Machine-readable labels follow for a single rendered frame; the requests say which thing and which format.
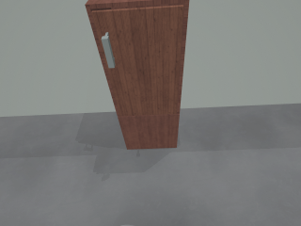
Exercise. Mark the handle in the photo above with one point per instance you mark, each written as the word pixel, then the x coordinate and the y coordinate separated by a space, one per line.
pixel 108 51

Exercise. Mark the cupboard door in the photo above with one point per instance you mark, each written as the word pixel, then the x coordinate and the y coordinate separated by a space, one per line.
pixel 146 44

